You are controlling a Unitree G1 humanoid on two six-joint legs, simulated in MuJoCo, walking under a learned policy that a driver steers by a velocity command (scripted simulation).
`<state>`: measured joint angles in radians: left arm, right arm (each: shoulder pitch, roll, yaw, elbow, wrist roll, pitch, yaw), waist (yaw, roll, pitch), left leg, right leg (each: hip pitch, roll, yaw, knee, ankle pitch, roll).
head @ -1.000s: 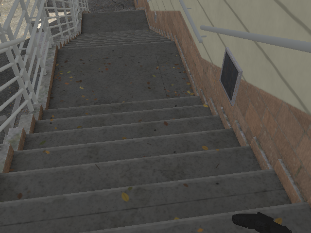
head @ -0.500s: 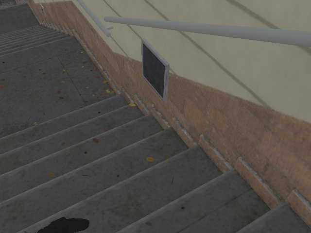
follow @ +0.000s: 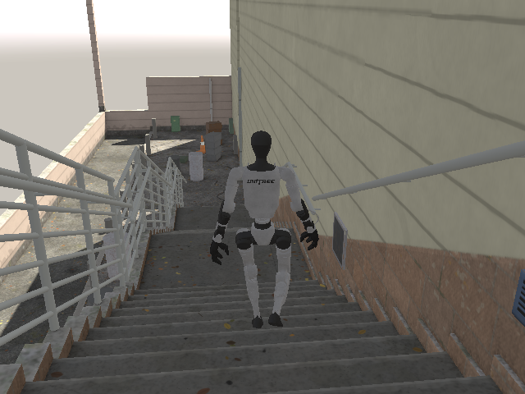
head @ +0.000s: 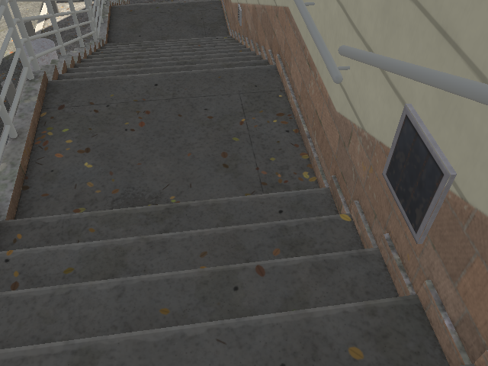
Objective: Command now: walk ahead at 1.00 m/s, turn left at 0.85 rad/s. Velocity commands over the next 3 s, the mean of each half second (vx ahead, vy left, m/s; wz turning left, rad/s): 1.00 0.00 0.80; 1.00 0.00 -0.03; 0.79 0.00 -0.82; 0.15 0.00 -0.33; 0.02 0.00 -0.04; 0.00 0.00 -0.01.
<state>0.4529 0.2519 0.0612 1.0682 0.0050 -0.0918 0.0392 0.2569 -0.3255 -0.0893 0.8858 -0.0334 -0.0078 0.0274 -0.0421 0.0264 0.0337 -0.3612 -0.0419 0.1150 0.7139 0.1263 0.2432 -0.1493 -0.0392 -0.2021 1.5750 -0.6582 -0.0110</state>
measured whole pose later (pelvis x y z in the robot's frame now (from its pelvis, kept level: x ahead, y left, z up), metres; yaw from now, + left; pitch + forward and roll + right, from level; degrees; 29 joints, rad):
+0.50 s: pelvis +0.43 -0.01 -0.22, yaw +23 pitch +0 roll -2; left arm 0.56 0.23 0.04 1.03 0.04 -0.12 0.01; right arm 0.08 -0.29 -0.06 0.78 -0.04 -0.02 0.02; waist 0.05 0.03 -0.02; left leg -0.75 -0.05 -0.11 1.31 -0.13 0.10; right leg -0.29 0.02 -0.04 0.88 -0.58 0.00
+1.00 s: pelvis +0.84 +0.17 -0.38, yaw +20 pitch +0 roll +3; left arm 0.18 0.27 0.08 0.90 0.03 -0.03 -0.05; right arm 0.49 -0.24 -0.05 1.05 0.00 -0.12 -0.02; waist -0.03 -0.03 0.03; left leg -0.10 -0.07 0.16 0.82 -0.72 0.06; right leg -0.67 -0.07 0.04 0.76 0.39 -0.10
